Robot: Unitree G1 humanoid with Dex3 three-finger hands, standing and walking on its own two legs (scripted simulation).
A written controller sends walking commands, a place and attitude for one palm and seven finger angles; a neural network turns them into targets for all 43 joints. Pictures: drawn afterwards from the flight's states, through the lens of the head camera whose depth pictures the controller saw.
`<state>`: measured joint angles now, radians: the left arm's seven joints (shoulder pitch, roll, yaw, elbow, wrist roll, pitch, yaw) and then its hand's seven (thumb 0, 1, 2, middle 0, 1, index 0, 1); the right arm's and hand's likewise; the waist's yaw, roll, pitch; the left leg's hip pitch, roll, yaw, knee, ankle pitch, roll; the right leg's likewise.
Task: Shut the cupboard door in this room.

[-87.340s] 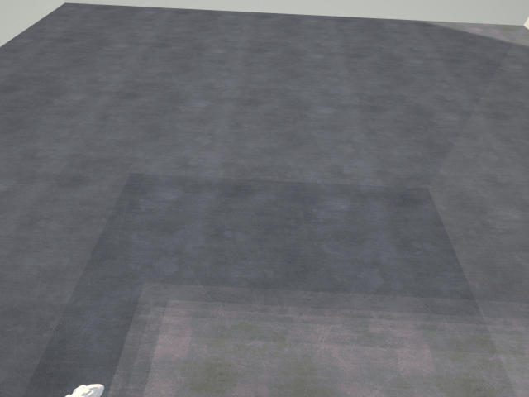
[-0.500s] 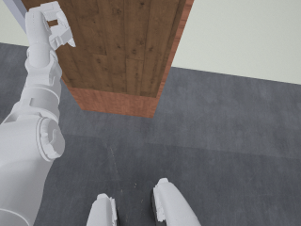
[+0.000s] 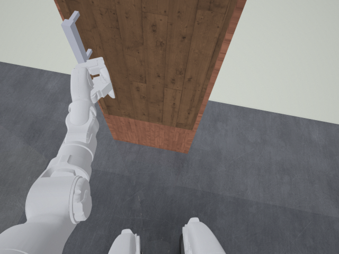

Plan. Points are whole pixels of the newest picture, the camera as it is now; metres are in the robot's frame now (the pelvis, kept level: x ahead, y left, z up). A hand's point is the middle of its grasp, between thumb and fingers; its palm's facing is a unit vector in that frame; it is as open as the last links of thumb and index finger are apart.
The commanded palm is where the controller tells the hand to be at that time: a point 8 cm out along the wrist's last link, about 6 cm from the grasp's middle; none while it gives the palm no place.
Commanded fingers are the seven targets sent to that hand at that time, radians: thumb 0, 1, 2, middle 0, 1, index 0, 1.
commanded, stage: pull the fist back off the door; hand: left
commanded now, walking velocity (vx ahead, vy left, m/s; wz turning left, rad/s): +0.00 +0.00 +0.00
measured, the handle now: (80, 40) +0.65 +0.19 +0.07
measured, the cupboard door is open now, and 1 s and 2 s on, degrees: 0 0 0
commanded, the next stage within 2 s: draw the hand back to the body in 0.06 s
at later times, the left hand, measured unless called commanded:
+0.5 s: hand (83, 100) +0.42 +0.14 +0.11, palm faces +0.08 -1.00 -0.03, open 3.1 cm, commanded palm +0.38 +0.19 +0.12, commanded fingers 0.00 0.90 0.90 -1.30 -1.50 -1.30 -1.50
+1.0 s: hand (6, 150) +0.29 +0.21 +0.18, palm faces +0.28 -0.93 -0.26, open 3.5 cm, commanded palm +0.25 +0.25 +0.20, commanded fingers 0.00 0.90 0.90 -0.69 -0.84 -0.69 -0.84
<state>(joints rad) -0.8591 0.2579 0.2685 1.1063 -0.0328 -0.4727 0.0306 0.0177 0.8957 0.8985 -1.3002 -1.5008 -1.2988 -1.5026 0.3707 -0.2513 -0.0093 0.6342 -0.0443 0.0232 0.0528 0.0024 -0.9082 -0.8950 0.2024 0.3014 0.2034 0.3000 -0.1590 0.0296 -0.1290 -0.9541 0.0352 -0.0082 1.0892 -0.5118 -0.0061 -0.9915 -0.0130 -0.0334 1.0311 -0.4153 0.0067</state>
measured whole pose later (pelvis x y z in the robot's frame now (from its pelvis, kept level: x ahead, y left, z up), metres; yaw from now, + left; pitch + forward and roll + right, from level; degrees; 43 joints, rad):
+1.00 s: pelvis +0.02 -0.01 +0.08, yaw +1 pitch -2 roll +0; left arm 0.10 0.27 0.12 0.02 -0.05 -0.06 0.08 0.02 0.89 0.90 -0.96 -1.12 -0.95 -1.12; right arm 0.17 -0.22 0.05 0.57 0.03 -0.03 -0.09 0.01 -0.91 -0.90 0.20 0.30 0.20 0.30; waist 0.04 0.05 -0.02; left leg -0.16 0.02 0.00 0.49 -0.30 -0.01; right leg -0.21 -0.02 -0.04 0.49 -0.25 0.00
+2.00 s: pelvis +0.02 +0.00 +0.08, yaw +1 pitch -2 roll -1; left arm 0.46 0.33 0.38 -0.35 -0.05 -0.14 0.11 0.01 0.89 0.90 -0.21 -0.30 -0.21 -0.30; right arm 0.21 -0.23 0.02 0.62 0.01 -0.09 -0.07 0.01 -0.90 -0.90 0.20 0.30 0.21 0.30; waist 0.04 0.08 -0.02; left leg -0.15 0.03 0.00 0.47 -0.28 0.00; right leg -0.17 -0.01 -0.04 0.41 -0.20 0.01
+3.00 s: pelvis -0.08 +0.01 +0.06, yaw +3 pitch +1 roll -2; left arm 0.54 0.46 0.49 -0.48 0.00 -0.26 0.16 0.01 0.88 0.90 -0.21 -0.30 -0.21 -0.30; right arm 0.27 -0.21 0.00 0.59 0.00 -0.10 -0.08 0.01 -0.90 -0.90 0.21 0.30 0.21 0.30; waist -0.03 -0.01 -0.01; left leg -0.48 0.01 -0.04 0.66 -0.20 0.02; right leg -0.39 0.05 0.05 0.61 -0.23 0.02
